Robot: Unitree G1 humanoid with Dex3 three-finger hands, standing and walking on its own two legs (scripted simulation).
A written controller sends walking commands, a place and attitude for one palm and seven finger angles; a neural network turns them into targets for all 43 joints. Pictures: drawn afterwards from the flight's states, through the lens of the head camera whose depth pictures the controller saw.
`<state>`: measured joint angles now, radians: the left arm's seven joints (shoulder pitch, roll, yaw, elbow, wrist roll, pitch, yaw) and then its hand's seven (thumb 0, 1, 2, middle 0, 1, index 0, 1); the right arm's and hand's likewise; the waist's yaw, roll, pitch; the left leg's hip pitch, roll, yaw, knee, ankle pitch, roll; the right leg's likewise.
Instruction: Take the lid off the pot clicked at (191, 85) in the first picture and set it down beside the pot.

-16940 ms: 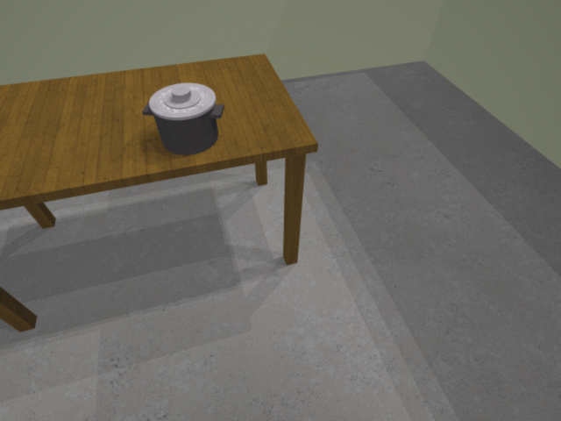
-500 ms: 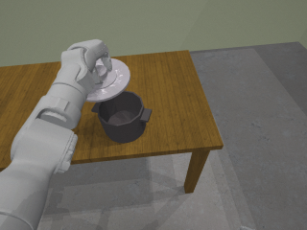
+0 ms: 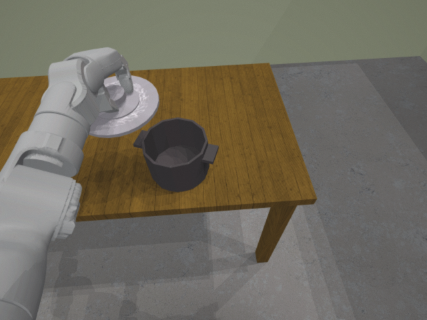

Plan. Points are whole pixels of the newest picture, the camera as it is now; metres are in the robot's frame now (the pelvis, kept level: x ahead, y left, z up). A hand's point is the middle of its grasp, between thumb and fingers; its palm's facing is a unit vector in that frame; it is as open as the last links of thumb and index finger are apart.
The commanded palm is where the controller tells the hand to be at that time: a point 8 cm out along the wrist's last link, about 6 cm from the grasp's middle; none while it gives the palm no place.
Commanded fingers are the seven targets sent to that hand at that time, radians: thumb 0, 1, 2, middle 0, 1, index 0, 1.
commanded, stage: move the lid sideways beside the pot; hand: left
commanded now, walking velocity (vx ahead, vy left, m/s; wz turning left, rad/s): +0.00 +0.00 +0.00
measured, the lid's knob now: (113, 95) +0.51 +0.18 +0.14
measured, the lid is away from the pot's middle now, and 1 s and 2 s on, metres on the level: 0.10 0.22 0.23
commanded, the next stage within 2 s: lower the lid onto the table in 1.22 s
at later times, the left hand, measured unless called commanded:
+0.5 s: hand (71, 99) +0.48 +0.25 +0.17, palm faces -0.35 -0.11 -0.93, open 7.8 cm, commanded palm +0.49 +0.25 +0.24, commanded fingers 0.00 0.68 0.94 -0.80 -1.10 -0.80 -1.07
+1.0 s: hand (41, 105) +0.46 +0.29 +0.17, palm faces -0.37 -0.12 -0.92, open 7.8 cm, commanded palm +0.49 +0.31 +0.24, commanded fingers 0.00 0.68 0.94 -0.80 -1.10 -0.80 -1.07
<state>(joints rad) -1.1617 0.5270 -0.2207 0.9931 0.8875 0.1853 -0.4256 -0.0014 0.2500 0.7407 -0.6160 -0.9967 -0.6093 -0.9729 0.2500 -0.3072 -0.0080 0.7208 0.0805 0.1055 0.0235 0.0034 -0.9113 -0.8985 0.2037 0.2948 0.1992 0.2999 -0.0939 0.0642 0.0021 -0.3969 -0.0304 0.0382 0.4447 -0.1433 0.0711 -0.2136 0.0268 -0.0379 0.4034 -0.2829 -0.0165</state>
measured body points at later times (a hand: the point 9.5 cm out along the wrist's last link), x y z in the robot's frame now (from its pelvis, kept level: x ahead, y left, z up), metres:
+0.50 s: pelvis +0.00 +0.01 +0.00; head +0.05 +0.01 +0.45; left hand +0.49 +0.25 +0.22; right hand +0.04 -0.27 -0.13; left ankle +0.05 +0.08 -0.74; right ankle -0.05 -0.11 -0.74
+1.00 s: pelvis -0.01 +0.02 +0.00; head +0.05 +0.02 +0.44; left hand +0.48 +0.30 +0.22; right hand +0.03 -0.27 -0.12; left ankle +0.05 +0.08 -0.74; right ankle -0.05 -0.11 -0.74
